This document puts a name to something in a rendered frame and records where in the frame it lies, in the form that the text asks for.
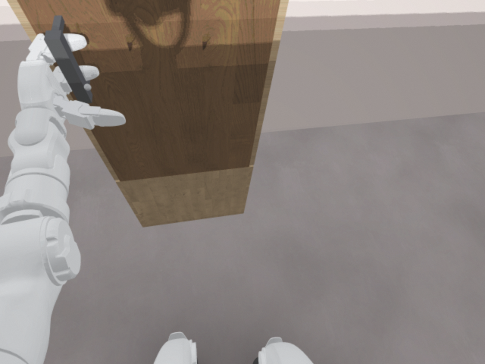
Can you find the robot right shin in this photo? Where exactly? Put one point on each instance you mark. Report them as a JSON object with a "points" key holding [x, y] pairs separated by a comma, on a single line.
{"points": [[274, 340]]}

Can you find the handle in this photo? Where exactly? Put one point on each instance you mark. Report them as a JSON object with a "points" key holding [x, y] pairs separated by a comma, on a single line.
{"points": [[66, 61]]}

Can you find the robot left upper arm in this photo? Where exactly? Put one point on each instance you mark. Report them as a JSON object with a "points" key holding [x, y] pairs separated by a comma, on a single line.
{"points": [[37, 256]]}

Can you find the robot left thigh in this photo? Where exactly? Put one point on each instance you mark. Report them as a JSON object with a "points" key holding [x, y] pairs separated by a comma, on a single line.
{"points": [[177, 351]]}

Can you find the robot left forearm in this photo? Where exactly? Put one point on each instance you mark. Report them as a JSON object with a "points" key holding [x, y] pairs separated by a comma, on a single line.
{"points": [[39, 179]]}

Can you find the robot left hand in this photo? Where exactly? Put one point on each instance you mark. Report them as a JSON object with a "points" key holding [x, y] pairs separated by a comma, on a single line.
{"points": [[39, 87]]}

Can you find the cupboard door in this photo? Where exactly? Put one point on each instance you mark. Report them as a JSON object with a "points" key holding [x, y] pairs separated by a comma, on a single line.
{"points": [[188, 76]]}

